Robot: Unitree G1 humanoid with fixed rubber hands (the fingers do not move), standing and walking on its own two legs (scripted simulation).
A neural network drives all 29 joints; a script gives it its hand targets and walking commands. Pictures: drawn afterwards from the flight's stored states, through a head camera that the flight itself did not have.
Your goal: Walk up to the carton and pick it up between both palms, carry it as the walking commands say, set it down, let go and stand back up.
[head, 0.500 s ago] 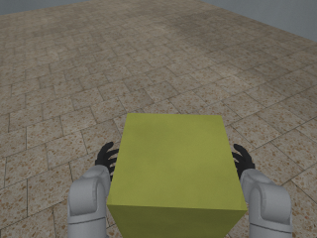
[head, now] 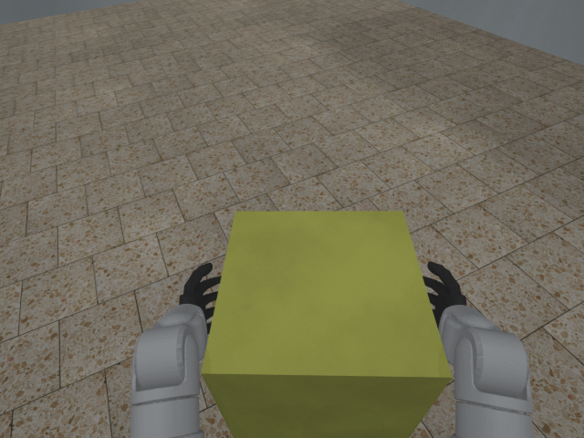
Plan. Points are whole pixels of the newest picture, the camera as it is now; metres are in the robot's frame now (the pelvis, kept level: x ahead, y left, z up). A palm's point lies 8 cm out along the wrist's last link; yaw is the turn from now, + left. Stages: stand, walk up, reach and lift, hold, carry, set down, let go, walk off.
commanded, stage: carry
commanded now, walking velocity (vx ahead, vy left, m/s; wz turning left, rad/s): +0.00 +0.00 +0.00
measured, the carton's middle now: (317, 337) +0.28 +0.00 -0.02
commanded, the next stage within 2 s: hold in 1.64 s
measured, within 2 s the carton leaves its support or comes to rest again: neither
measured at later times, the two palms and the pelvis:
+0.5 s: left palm (179, 305) +0.29 +0.19 +0.05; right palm (422, 303) +0.29 -0.14 +0.06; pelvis +0.02 +0.02 +0.00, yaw +1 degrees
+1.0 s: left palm (175, 304) +0.30 +0.20 +0.05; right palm (412, 305) +0.29 -0.13 +0.05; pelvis +0.03 +0.04 +0.00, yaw +0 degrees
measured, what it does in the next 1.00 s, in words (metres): stands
